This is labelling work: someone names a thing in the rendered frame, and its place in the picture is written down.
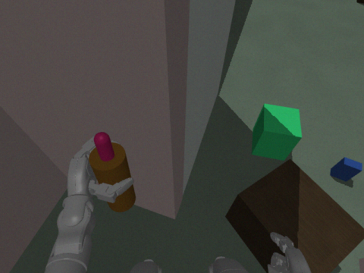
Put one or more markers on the left robot arm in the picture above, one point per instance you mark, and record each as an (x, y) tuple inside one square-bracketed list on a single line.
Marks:
[(71, 251)]

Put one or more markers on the left robot hand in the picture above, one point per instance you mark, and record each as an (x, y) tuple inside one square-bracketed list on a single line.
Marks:
[(81, 179)]

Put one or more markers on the right robot hand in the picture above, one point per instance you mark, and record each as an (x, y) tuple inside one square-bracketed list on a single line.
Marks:
[(292, 262)]

